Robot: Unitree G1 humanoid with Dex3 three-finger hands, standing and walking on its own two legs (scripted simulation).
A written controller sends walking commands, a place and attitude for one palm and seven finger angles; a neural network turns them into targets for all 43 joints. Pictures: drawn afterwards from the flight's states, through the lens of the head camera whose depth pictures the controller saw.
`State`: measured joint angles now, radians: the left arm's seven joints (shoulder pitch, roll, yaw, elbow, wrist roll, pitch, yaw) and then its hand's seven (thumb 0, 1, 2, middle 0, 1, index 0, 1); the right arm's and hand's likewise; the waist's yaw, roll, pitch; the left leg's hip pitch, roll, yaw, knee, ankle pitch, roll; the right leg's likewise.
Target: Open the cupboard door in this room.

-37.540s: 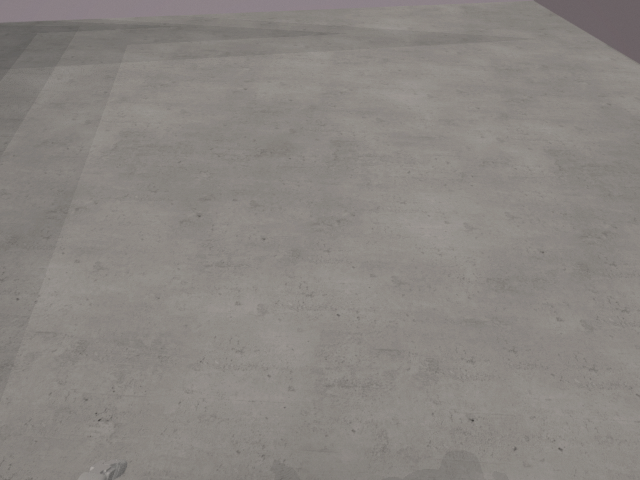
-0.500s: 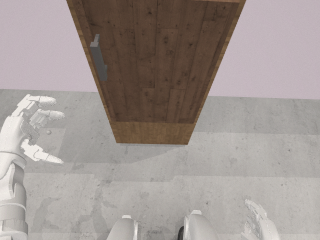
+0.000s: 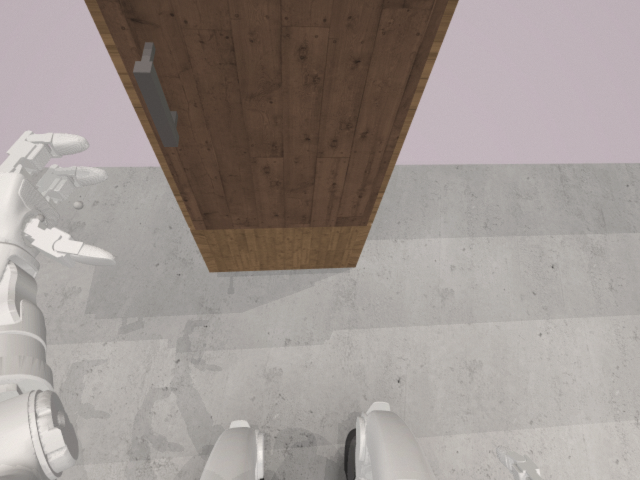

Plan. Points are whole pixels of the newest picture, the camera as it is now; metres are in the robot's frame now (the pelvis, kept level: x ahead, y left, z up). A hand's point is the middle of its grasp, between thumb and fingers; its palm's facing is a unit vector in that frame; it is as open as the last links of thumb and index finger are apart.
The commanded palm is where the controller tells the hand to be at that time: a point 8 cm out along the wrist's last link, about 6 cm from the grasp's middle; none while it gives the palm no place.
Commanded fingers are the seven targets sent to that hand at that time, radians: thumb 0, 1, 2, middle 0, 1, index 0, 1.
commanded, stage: move the hooked fingers beside the handle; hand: left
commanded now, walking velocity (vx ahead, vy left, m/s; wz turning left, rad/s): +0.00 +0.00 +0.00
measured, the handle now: (160, 97) +0.60 +0.22 +0.05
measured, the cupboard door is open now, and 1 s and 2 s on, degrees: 0 0 0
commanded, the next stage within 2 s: slide the fingers in behind the handle in 1.60 s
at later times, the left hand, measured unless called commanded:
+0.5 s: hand (95, 151) +0.49 +0.28 +0.06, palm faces +0.04 -1.00 -0.02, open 14.0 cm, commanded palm +0.48 +0.32 +0.05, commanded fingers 0.00 -0.50 0.30 -0.30 -1.20 -0.30 -1.20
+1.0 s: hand (108, 121) +0.55 +0.28 +0.05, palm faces +0.03 -1.00 -0.02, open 14.0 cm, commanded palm +0.53 +0.31 +0.05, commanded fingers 0.00 -0.50 0.30 -0.30 -1.20 -0.30 -1.20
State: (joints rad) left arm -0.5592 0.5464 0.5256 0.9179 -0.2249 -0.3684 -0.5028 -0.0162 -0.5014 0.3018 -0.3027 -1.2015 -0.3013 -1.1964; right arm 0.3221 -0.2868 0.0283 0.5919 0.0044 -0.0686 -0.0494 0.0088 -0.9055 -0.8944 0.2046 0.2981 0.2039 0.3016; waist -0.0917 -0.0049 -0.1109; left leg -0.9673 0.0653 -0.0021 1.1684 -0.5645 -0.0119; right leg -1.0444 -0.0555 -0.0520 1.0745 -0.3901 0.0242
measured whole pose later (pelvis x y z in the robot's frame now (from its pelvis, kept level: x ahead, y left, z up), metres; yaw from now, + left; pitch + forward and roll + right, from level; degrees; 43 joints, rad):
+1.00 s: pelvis +0.00 +0.01 -0.02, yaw -3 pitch +29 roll -5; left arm -1.02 0.85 0.61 1.24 -0.04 -0.32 -0.45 -0.02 -0.50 0.30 -0.30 -1.20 -0.30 -1.20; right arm 0.38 -0.28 0.09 0.55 -0.03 0.10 -0.01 0.00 -0.91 -0.89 0.20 0.30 0.20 0.30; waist -0.25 0.02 -0.08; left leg -1.19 0.09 -0.02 1.26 -0.58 0.00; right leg -1.24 -0.03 -0.06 1.09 -0.36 0.04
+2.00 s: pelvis +0.00 +0.01 -0.02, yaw -2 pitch +29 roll -5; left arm -0.99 0.74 0.54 1.19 -0.06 -0.34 -0.39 -0.02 -0.50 0.30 -0.30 -1.20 -0.30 -1.20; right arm 0.36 -0.27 0.07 0.57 -0.03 0.11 0.00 0.00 -0.91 -0.89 0.20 0.30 0.20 0.30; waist -0.23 0.02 -0.09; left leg -1.17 0.08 -0.03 1.25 -0.58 0.00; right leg -1.21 -0.03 -0.07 1.09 -0.37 0.03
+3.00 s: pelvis +0.01 +0.01 -0.01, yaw -1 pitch +28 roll -4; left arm -0.99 0.56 0.46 1.18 -0.04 -0.40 -0.21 -0.02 -0.50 0.30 -0.30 -1.20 -0.31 -1.21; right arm 0.37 -0.25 0.05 0.59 -0.06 0.10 0.02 0.00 -0.91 -0.89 0.20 0.30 0.20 0.30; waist -0.22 0.03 -0.11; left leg -1.12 0.07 -0.02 1.22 -0.58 -0.01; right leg -1.19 -0.04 -0.06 1.09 -0.39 0.03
